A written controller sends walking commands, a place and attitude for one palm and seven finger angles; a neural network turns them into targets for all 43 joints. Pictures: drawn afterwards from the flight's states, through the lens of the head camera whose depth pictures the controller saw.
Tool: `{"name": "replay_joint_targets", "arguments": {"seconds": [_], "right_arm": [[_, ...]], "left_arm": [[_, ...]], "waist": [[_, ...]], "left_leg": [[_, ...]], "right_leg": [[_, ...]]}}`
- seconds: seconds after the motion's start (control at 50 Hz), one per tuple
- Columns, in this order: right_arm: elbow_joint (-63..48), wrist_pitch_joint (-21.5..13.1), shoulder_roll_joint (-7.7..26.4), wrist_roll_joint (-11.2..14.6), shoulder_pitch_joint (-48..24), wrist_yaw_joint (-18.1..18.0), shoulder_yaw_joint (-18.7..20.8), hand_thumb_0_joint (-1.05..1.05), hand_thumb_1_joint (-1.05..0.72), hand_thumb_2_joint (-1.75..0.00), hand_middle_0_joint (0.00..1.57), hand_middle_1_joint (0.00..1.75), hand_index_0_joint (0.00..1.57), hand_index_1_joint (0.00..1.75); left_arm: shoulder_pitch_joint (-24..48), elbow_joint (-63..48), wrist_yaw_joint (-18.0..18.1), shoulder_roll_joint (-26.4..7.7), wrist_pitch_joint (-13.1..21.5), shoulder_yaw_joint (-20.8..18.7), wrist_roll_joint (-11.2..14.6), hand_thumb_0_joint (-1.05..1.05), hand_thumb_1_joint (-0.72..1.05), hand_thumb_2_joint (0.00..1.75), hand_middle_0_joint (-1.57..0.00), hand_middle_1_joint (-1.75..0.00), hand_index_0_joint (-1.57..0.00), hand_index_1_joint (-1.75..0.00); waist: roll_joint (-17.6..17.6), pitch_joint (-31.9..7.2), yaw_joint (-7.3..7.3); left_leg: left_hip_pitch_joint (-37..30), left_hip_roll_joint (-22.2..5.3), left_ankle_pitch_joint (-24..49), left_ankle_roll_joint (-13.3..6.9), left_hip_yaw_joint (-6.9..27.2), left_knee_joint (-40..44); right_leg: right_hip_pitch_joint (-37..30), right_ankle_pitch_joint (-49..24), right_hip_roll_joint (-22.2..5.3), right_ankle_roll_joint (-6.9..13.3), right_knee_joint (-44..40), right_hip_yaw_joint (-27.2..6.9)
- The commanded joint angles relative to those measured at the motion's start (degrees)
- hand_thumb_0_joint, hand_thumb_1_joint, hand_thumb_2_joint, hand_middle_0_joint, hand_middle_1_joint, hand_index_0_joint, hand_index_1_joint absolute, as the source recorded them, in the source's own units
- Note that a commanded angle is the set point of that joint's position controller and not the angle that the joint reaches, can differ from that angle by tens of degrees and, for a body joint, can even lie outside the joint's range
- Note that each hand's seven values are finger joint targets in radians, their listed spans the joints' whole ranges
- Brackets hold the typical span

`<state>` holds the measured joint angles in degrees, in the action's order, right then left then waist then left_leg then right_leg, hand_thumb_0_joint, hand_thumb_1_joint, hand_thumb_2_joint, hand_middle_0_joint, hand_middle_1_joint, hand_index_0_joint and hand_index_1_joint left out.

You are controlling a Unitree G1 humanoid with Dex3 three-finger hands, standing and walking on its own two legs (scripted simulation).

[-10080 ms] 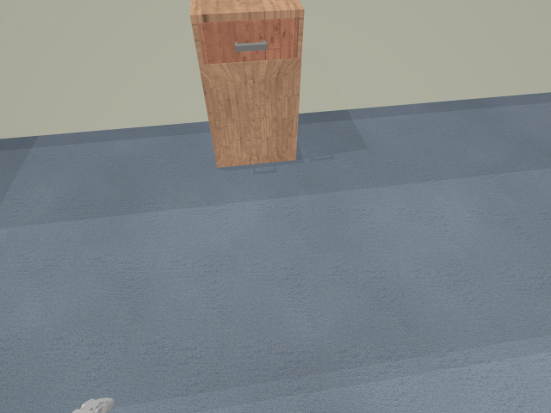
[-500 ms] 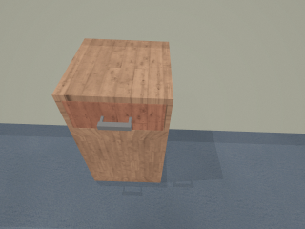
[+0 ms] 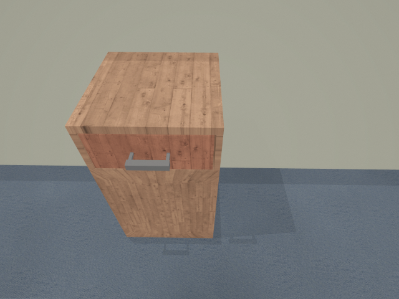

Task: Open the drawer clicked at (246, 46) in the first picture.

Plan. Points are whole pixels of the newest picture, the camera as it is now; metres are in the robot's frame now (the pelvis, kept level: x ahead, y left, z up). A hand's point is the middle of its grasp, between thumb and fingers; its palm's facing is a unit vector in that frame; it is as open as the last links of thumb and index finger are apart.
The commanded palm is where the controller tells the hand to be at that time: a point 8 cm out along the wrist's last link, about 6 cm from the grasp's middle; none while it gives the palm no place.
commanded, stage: look again from close up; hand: left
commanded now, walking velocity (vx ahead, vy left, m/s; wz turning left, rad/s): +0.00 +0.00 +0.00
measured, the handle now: (148, 160) +0.52 +0.19 -0.10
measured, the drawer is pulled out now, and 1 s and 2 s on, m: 0.00 0.00 0.00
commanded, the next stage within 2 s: raise the hand with hooked fingers in 0.16 s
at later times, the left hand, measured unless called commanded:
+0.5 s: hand (103, 271) +0.18 +0.21 -0.04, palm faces -0.07 -0.42 -0.91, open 7.7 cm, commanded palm +0.13 +0.22 -0.03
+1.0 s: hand (104, 259) +0.20 +0.20 -0.02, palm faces +0.00 -0.10 -0.99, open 10.4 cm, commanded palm +0.17 +0.21 +0.03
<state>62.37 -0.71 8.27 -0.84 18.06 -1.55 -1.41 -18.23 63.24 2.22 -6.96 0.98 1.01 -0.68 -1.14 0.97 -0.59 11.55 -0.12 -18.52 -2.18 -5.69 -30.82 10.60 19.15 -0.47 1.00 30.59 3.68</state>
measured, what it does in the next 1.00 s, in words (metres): shifts its weight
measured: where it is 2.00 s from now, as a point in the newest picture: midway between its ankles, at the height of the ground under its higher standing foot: outside the picture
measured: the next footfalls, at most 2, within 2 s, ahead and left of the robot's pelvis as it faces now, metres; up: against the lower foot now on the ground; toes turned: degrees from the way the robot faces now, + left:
none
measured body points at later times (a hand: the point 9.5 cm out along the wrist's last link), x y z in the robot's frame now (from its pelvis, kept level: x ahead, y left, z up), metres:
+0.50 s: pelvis -0.02 -0.01 -0.01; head +0.00 -0.04 +0.43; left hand +0.18 +0.22 +0.01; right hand +0.13 -0.27 -0.13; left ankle -0.02 +0.09 -0.73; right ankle -0.03 -0.11 -0.73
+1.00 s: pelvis -0.04 -0.04 -0.03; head +0.00 -0.08 +0.42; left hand +0.19 +0.20 +0.04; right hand +0.17 -0.23 -0.14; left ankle -0.02 +0.09 -0.73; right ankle -0.03 -0.11 -0.73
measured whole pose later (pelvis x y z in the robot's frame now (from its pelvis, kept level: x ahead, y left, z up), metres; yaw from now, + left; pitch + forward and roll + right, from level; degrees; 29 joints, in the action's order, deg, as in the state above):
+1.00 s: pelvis -0.04 -0.04 -0.03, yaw +1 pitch +8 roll +2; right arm 33.8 5.4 10.3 -2.5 6.1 -1.0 -2.4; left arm -12.4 4.5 19.4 -20.2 -3.3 3.5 -57.2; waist -2.7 -4.5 3.5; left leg 31.5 -1.9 -20.1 0.6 -3.9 -43.9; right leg 31.4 23.1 0.3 4.5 46.4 5.2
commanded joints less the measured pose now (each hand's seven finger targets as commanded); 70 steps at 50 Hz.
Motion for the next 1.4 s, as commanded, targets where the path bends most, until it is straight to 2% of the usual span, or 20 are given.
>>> {"name": "replay_joint_targets", "arguments": {"seconds": [0.0,0.22,0.24,0.26,0.28,0.3,0.32,0.34,0.36,0.42,0.44,0.48,0.54,0.6,0.66,0.74,0.88,0.96,1.12,1.38], "right_arm": [[-1.31,-0.95,4.75,-0.05,3.30,-0.12,0.67,0.00,-0.90,-0.90,0.20,0.30,0.20,0.30],[0.08,-1.08,5.70,-0.03,2.29,-0.29,0.64,0.00,-0.90,-0.90,0.20,0.30,0.20,0.30],[-3.87,-1.24,7.99,0.75,-3.89,0.15,1.66,0.00,-0.90,-0.90,0.20,0.30,0.20,0.30],[-23.46,-9.48,16.35,3.74,-3.43,-2.09,2.08,0.00,-0.90,-0.90,0.20,0.30,0.20,0.30],[-20.58,-14.85,12.20,2.73,-6.53,-4.47,2.48,0.00,-0.90,-0.90,0.20,0.30,0.20,0.30],[-19.98,-16.36,9.51,4.23,-7.01,-4.70,3.64,0.00,-0.90,-0.90,0.20,0.30,0.20,0.30],[-19.80,-16.81,9.50,3.84,-6.54,-4.17,3.38,0.00,-0.90,-0.90,0.20,0.30,0.20,0.30],[-23.24,-16.78,12.21,2.61,-9.30,-3.32,3.85,0.00,-0.90,-0.90,0.20,0.30,0.20,0.30],[-24.22,-15.50,13.88,0.79,-8.55,-2.98,4.28,0.00,-0.90,-0.90,0.20,0.30,0.20,0.30],[-31.12,-9.96,13.04,-1.53,-11.23,-0.47,5.59,0.00,-0.90,-0.90,0.20,0.30,0.20,0.30],[-32.95,-7.67,12.98,-2.07,-13.40,0.53,5.86,0.00,-0.90,-0.90,0.20,0.30,0.20,0.30],[-36.10,-3.65,12.67,-2.19,-16.07,2.59,5.89,0.00,-0.90,-0.90,0.20,0.30,0.20,0.30],[-38.78,-0.43,11.40,-1.72,-18.27,4.04,5.25,0.00,-0.90,-0.90,0.20,0.30,0.20,0.30],[-40.44,1.82,10.70,-2.84,-18.33,4.22,5.44,0.00,-0.90,-0.90,0.20,0.30,0.20,0.30],[-41.45,2.89,10.29,-3.39,-18.00,3.75,5.86,0.00,-0.90,-0.90,0.20,0.30,0.20,0.30],[-40.18,2.41,10.03,-3.21,-18.56,1.61,5.06,0.00,-0.90,-0.90,0.20,0.30,0.20,0.30],[-38.60,3.04,9.89,-1.87,-19.53,-0.52,2.96,0.00,-0.90,-0.90,0.20,0.30,0.20,0.30],[-37.66,3.12,10.09,-1.65,-18.97,-0.57,2.44,0.00,-0.90,-0.90,0.20,0.30,0.20,0.30],[-37.02,2.29,10.39,-1.81,-17.02,0.16,4.65,0.00,-0.90,-0.90,0.20,0.30,0.20,0.30],[-36.11,3.90,11.42,0.09,-18.15,0.16,4.72,0.00,-0.90,-0.90,0.20,0.30,0.20,0.30]], "left_arm": [[-3.65,-2.01,0.30,-5.37,0.54,-0.58,0.15,0.00,0.90,0.90,-0.20,-0.30,-0.20,-0.30],[-2.87,-1.71,0.16,-6.46,0.60,-0.84,0.16,0.00,0.90,0.90,-0.20,-0.30,-0.20,-0.30],[-6.35,-0.06,2.32,-8.58,1.59,-1.28,-0.70,0.00,0.90,0.90,-0.20,-0.30,-0.20,-0.30],[39.23,-86.29,2.97,-26.25,10.45,-0.43,-9.14,0.00,0.88,0.89,-0.20,-0.32,-0.20,-0.32],[13.19,-71.19,7.30,-22.62,5.98,-1.86,-11.00,0.00,0.85,0.88,-0.20,-0.33,-0.20,-0.33],[-0.95,-64.85,10.49,-11.96,-2.89,2.72,-10.38,0.00,0.83,0.87,-0.21,-0.34,-0.21,-0.34],[-2.52,-63.25,10.56,-5.27,-4.60,7.51,-13.98,0.00,0.81,0.86,-0.21,-0.36,-0.21,-0.36],[2.64,-67.14,12.03,-9.48,-4.24,6.58,-18.91,0.00,0.78,0.85,-0.21,-0.37,-0.21,-0.37],[1.34,-66.80,13.95,-13.68,-4.02,3.91,-26.22,0.00,0.76,0.84,-0.21,-0.39,-0.21,-0.39],[-13.24,-59.20,18.29,-10.68,-4.48,5.06,-43.71,0.00,0.69,0.81,-0.22,-0.43,-0.22,-0.43],[-17.39,-56.26,19.38,-8.67,-4.20,6.46,-48.09,0.00,0.67,0.80,-0.22,-0.45,-0.22,-0.45],[-20.35,-56.63,20.61,-8.85,-1.99,5.64,-54.25,0.00,0.62,0.78,-0.22,-0.48,-0.22,-0.48],[-16.45,-62.66,23.20,-16.28,2.21,-1.03,-60.15,0.00,0.55,0.75,-0.22,-0.53,-0.22,-0.53],[-5.00,-70.87,27.78,-21.54,3.53,-5.43,-64.97,0.00,0.48,0.72,-0.23,-0.57,-0.23,-0.57],[6.79,-76.66,31.24,-21.08,2.92,-4.65,-64.67,0.00,0.41,0.69,-0.24,-0.62,-0.24,-0.62],[15.67,-75.45,31.13,-21.75,1.94,-2.74,-61.73,0.00,0.32,0.65,-0.24,-0.68,-0.24,-0.68],[10.41,-69.32,21.00,-22.50,-4.65,-1.17,-57.26,0.00,0.15,0.58,-0.25,-0.78,-0.25,-0.78],[6.24,-67.55,16.89,-23.83,-3.13,-3.67,-56.04,0.00,0.06,0.54,-0.26,-0.84,-0.26,-0.84],[12.65,-71.97,20.94,-24.94,2.16,-6.93,-56.87,0.00,-0.13,0.46,-0.27,-0.96,-0.27,-0.96],[23.95,-71.49,15.38,-25.32,-4.84,-2.40,-56.62,0.00,-0.43,0.33,-0.29,-1.15,-0.29,-1.15]], "waist": [[0.84,5.47,0.58],[1.77,2.47,0.73],[5.73,5.40,2.62],[-13.23,-23.16,-2.19],[-20.86,-23.13,2.08],[-13.95,-14.66,0.39],[-7.47,-8.26,-0.46],[-4.02,-3.59,-0.94],[0.31,-7.42,-1.33],[10.13,-10.80,3.22],[13.50,-6.52,4.59],[14.24,-6.76,6.74],[10.86,-12.89,9.25],[2.99,-17.03,8.18],[-1.90,-21.39,4.64],[-0.16,-19.04,1.04],[4.39,-18.26,3.59],[6.20,-15.34,5.14],[2.61,-17.29,5.14],[0.22,-16.74,5.01]], "left_leg": [[2.06,-6.02,9.72,-1.02,7.30,8.48],[-1.93,-6.30,15.90,-0.69,6.43,8.71],[3.56,-6.87,19.91,1.38,4.78,-3.26],[-11.19,-0.73,29.83,-0.77,4.99,5.49],[-18.12,-3.46,40.69,0.39,6.54,5.48],[-10.14,-4.31,37.64,2.58,7.51,7.49],[-5.90,-4.22,34.09,1.61,6.88,5.71],[-0.53,-2.95,26.32,1.19,8.29,3.22],[1.85,-2.06,22.69,0.69,8.10,0.44],[10.08,0.32,15.16,1.26,5.77,-4.18],[14.73,0.90,11.07,1.37,5.24,-4.88],[19.06,1.66,7.91,1.43,4.10,-6.61],[22.82,2.62,8.23,1.41,3.43,-9.20],[20.43,3.40,7.34,1.18,3.85,-13.51],[15.57,3.14,5.21,0.66,4.95,-18.09],[17.23,3.26,0.61,-0.17,5.20,-20.14],[18.56,3.02,5.36,-0.10,4.28,-11.48],[18.24,2.65,7.54,0.23,4.38,-7.50],[13.35,2.84,9.12,-0.03,4.08,-5.56],[3.06,1.50,16.40,0.05,4.53,-0.46]], "right_leg": [[2.52,-8.42,-4.65,1.93,-6.49,-5.91],[-0.39,-15.17,-5.39,1.50,-7.38,-5.60],[2.00,-39.05,-8.87,-0.35,-8.20,-9.32],[-0.51,-32.96,-2.10,2.43,-1.27,-10.27],[4.22,-16.18,-0.62,2.94,2.45,-5.27],[10.01,-3.90,0.55,1.41,5.38,-1.81],[12.31,-4.74,0.38,0.68,4.06,-0.42],[14.71,-6.32,0.60,1.12,1.97,-1.36],[16.08,-8.53,1.20,1.68,1.84,-1.73],[17.57,-3.46,2.40,2.59,4.34,-2.96],[19.29,-2.15,2.50,2.90,4.31,-4.57],[18.36,-4.95,1.86,3.35,5.49,-6.85],[15.33,-10.51,0.90,3.32,9.50,-10.30],[21.52,-5.75,1.09,3.61,11.17,-13.22],[28.31,-0.37,0.41,3.22,11.36,-14.53],[28.15,4.18,0.03,2.10,8.26,-14.67],[10.49,-9.88,-0.68,0.38,4.14,-12.86],[6.13,-15.77,-0.89,0.04,3.54,-11.53],[7.26,-13.44,-0.54,0.74,2.95,-8.73],[6.39,-15.53,0.98,1.24,1.37,-3.61]]}}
